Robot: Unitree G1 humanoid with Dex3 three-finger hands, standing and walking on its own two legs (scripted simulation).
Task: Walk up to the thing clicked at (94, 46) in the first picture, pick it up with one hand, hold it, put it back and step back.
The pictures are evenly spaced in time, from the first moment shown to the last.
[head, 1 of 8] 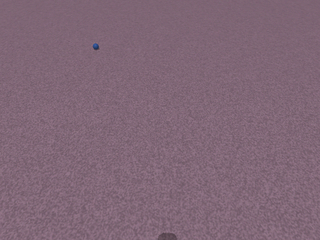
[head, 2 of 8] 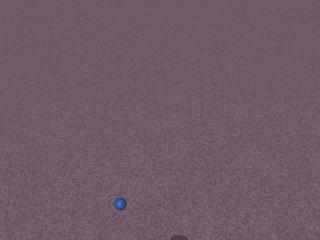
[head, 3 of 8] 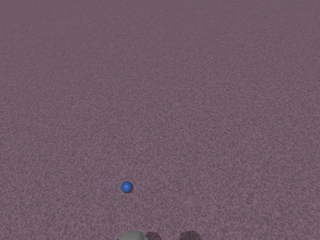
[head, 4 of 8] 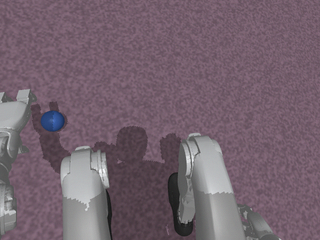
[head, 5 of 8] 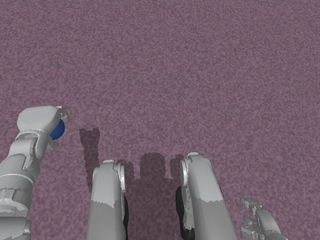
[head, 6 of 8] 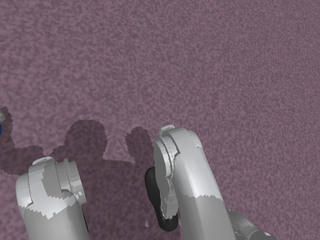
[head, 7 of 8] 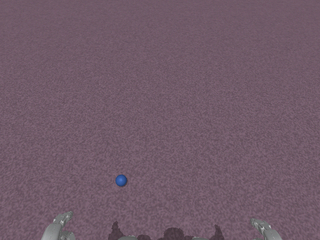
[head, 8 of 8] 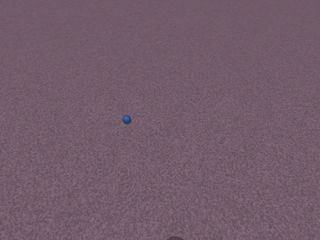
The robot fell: no
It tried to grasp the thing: yes
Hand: left
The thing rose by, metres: 0.69
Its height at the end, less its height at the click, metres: +0.00
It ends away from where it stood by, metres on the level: 0.13
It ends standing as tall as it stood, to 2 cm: yes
